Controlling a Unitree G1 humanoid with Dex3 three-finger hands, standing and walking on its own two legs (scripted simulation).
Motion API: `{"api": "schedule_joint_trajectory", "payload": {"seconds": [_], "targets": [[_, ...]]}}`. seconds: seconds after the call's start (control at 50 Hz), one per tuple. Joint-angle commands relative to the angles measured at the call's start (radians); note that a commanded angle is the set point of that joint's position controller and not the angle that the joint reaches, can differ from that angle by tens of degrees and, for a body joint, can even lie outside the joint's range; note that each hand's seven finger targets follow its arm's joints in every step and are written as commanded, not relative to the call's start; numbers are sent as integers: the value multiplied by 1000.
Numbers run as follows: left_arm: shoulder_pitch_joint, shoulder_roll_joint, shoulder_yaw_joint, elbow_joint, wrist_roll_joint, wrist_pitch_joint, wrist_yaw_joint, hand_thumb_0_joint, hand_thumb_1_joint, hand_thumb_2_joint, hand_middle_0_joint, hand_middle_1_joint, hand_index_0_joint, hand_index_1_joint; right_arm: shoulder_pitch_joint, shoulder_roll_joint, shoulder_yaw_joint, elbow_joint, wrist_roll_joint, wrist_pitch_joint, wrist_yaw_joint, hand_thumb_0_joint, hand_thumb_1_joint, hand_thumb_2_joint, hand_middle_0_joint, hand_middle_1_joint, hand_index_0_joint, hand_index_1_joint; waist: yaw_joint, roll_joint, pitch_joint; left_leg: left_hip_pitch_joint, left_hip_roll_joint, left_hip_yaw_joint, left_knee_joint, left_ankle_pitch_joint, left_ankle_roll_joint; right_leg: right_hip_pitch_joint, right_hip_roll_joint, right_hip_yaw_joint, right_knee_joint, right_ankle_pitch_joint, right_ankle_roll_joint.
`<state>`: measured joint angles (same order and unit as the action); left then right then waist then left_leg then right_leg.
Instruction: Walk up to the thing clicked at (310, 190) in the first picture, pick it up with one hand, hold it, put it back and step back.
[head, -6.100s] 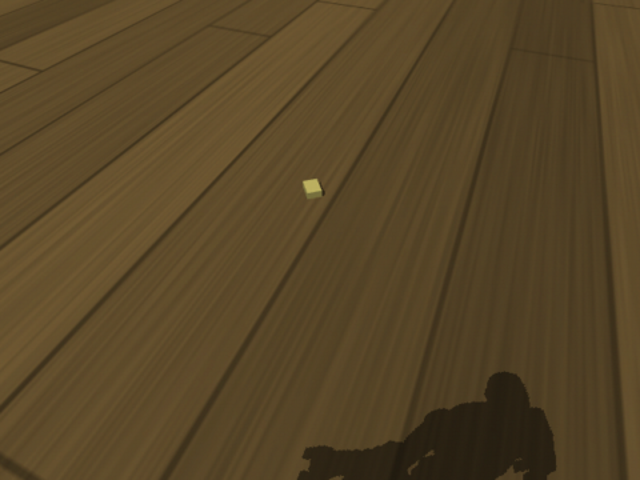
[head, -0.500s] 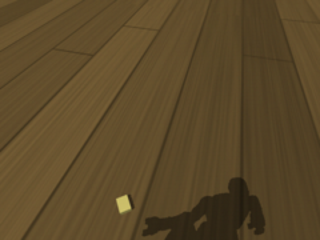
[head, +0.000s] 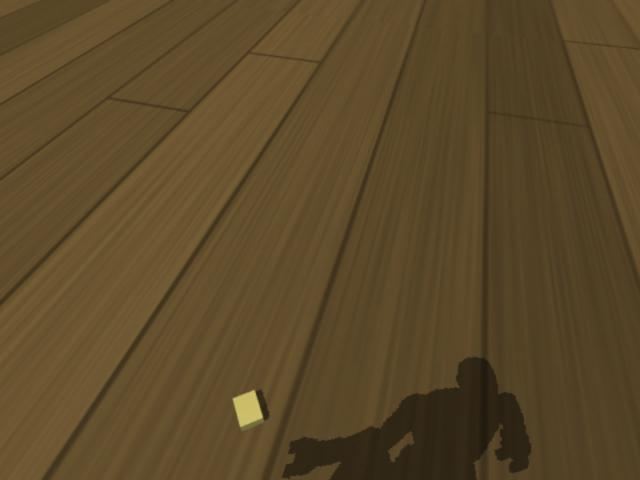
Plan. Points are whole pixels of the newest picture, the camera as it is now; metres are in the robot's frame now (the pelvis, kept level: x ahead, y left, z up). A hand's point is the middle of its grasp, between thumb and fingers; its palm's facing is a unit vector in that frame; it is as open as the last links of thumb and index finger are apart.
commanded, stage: stand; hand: left
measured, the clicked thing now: (248, 410) +0.50 +0.21 -0.77
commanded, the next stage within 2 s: walk up in 0.88 s
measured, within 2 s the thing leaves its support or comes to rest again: neither
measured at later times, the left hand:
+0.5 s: hand out of the picture +0.07 +0.25 -0.16, palm faces -0.03 -0.94 -0.34, open 7.4 cm
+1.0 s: hand out of the picture +0.08 +0.27 -0.16, palm faces +0.01 -0.93 -0.36, open 7.4 cm
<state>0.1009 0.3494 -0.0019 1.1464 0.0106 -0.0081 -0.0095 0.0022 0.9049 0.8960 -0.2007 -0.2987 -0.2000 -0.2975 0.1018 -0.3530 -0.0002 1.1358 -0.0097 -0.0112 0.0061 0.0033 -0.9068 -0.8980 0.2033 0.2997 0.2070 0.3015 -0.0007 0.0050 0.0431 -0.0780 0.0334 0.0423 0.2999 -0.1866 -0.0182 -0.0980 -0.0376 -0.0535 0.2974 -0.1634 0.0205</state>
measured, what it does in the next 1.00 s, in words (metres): stands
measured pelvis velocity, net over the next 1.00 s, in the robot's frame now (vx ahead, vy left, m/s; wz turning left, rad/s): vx -0.01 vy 0.00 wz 0.01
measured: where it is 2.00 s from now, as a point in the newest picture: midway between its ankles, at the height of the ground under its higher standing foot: outside the picture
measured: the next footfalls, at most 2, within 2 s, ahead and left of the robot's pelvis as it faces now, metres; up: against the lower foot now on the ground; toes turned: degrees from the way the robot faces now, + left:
left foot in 1.32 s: -0.08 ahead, +0.15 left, +0.00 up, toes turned +1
right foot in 1.72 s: -0.16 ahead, -0.11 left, +0.00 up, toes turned -1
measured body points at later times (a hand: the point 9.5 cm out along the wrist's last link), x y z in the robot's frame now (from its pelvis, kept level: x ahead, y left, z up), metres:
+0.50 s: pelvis +0.00 +0.00 +0.00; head +0.01 +0.00 +0.45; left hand +0.08 +0.30 -0.13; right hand +0.08 -0.30 -0.13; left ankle -0.01 +0.13 -0.75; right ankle +0.00 -0.13 -0.75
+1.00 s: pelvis -0.01 +0.00 -0.01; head +0.03 +0.00 +0.44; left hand +0.08 +0.31 -0.13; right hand +0.08 -0.31 -0.14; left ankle -0.01 +0.13 -0.75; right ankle +0.00 -0.13 -0.75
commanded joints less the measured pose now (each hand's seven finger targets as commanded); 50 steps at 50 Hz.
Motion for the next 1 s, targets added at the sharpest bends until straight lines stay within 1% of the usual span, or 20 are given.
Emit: {"api": "schedule_joint_trajectory", "payload": {"seconds": [0.0, 0.08, 0.1, 0.12, 0.16, 0.22, 0.34, 0.38, 0.46, 0.52, 0.6, 0.72, 0.8, 0.82, 0.84, 0.86, 0.88, 0.9, 0.94, 0.98], "targets": [[-34, 212, 41, -58, 2, -24, 18, 0, 900, 900, -200, -300, -200, -300, -47, -209, -35, -54, 0, -17, -14, 0, -900, -900, 200, 300, 200, 300, 3, -8, -75, -7, 121, -97, -42, 160, 30, 20, -115, 94, -36, 151, -27], [-36, 210, 40, -60, 1, -22, 18, 0, 900, 900, -200, -300, -200, -300, -50, -211, -36, -54, 0, -17, -13, 0, -900, -900, 200, 300, 200, 300, 2, -1, -57, -23, 115, -97, -49, 119, 27, 8, -114, 94, -45, 118, -27], [-44, 216, 42, -64, 2, -23, 18, 0, 900, 900, -200, -300, -200, -300, -40, -208, -37, -55, -3, -17, -13, 0, -900, -900, 200, 300, 200, 300, -2, -10, -68, -23, 119, -97, -49, 130, 29, 19, -116, 96, -38, 120, -31], [-37, 212, 40, -65, 2, -23, 18, 0, 900, 900, -200, -300, -200, -300, -45, -210, -37, -55, -2, -17, -12, 0, -900, -900, 200, 300, 200, 300, 2, -7, -66, -23, 116, -97, -48, 134, 29, 13, -114, 91, -40, 123, -30], [-36, 211, 40, -63, 0, -23, 16, 0, 900, 900, -200, -300, -200, -300, -43, -208, -35, -53, -2, -16, -12, 0, -900, -900, 200, 300, 200, 300, 0, -2, -62, -29, 113, -95, -51, 115, 28, 14, -115, 95, -45, 116, -28], [-32, 214, 39, -66, 2, -25, 17, 0, 900, 900, -200, -300, -200, -300, -44, -208, -37, -55, -2, -18, -11, 0, -900, -900, 200, 300, 200, 300, 1, -8, -77, -12, 118, -97, -47, 149, 30, 15, -115, 92, -34, 137, -30], [-26, 210, 37, -64, -1, -27, 18, 0, 900, 900, -200, -300, -200, -300, -41, -211, -37, -53, -1, -17, -11, 0, -900, -900, 200, 300, 200, 300, 3, -8, -72, -16, 113, -94, -38, 162, 30, 23, -119, 97, -41, 167, -27], [-31, 221, 41, -66, 0, -25, 20, 0, 900, 900, -200, -300, -200, -300, -39, -206, -38, -54, -1, -17, -11, 0, -900, -900, 200, 300, 200, 300, -1, -9, -76, -9, 115, -96, -42, 163, 28, 23, -117, 93, -34, 156, -31], [-22, 211, 39, -64, 1, -22, 17, 0, 900, 900, -200, -300, -200, -300, -37, -208, -35, -51, 0, -18, -12, 0, -900, -900, 200, 300, 200, 300, 3, 4, -75, -15, 117, -96, -47, 157, 28, 28, -118, 92, -33, 149, -32], [-31, 213, 40, -65, 0, -23, 18, 0, 900, 900, -200, -300, -200, -300, -32, -209, -36, -51, -1, -18, -12, 0, -900, -900, 200, 300, 200, 300, 2, -5, -65, -24, 113, -95, -46, 156, 30, 30, -118, 93, -39, 153, -30], [-22, 216, 40, -69, 1, -24, 19, 0, 900, 900, -200, -300, -200, -300, -39, -208, -36, -57, -1, -19, -13, 0, -900, -900, 200, 300, 200, 300, 4, -10, -83, 4, 118, -95, -40, 196, 32, 23, -118, 89, -28, 177, -29], [-24, 214, 41, -68, 0, -23, 19, 0, 900, 900, -200, -300, -200, -300, -27, -207, -35, -57, -2, -18, -13, 0, -900, -900, 200, 300, 200, 300, -2, -2, -73, -10, 116, -91, -41, 181, 32, 33, -120, 92, -30, 179, -31], [-19, 210, 40, -68, 0, -22, 19, 0, 900, 900, -200, -300, -200, -300, -36, -213, -39, -58, -1, -19, -14, 0, -900, -900, 200, 300, 200, 300, 6, -4, -74, -3, 117, -95, -43, 191, 31, 28, -118, 89, -28, 170, -33], [-28, 213, 41, -71, 0, -22, 19, 0, 900, 900, -200, -300, -200, -300, -29, -208, -37, -59, -2, -19, -14, 0, -900, -900, 200, 300, 200, 300, 1, -11, -70, -12, 115, -94, -45, 193, 29, 31, -117, 89, -29, 170, -32], [-26, 211, 41, -71, 1, -21, 18, 0, 900, 900, -200, -300, -200, -300, -33, -213, -39, -59, -1, -19, -15, 0, -900, -900, 200, 300, 200, 300, 3, -4, -74, -4, 116, -91, -41, 188, 31, 31, -119, 90, -29, 174, -34], [-45, 271, 82, -99, -19, -8, 25, 0, 900, 900, -200, -300, -200, -300, -52, -266, -63, -65, 11, 2, -13, 0, -900, -900, 200, 300, 200, 300, 11, -16, 53, -80, 102, -111, 48, 364, 48, -59, -103, 87, 71, 358, -36], [-24, 260, 84, -111, -23, -2, 31, 0, 900, 900, -200, -300, -200, -300, -34, -254, -64, -80, 19, 8, -14, 0, -900, -900, 200, 300, 200, 300, 7, -15, 7, -64, 113, -98, 76, 442, 55, -40, -99, 62, 100, 388, -42], [-9, 250, 84, -124, -23, 1, 32, 0, 900, 900, -200, -300, -200, -300, -23, -252, -67, -88, 24, 11, -14, 0, -900, -900, 200, 300, 200, 300, 6, -10, -55, -39, 119, -96, 97, 494, 67, -23, -94, 59, 132, 399, -49], [-14, 243, 88, -156, -22, 12, 31, 0, 900, 900, -200, -300, -200, -300, -22, -259, -80, -117, 23, 21, -11, 0, -900, -900, 200, 300, 200, 300, 3, 6, -137, -20, 126, -93, 131, 502, 87, -17, -83, 48, 186, 360, -58], [-26, 238, 87, -176, -16, 23, 31, 0, 900, 900, -200, -300, -200, -300, -43, -266, -91, -140, 21, 32, -12, 0, -900, -900, 200, 300, 200, 300, 0, 27, -143, -51, 124, -95, 153, 427, 107, -45, -75, 49, 223, 304, -66]]}}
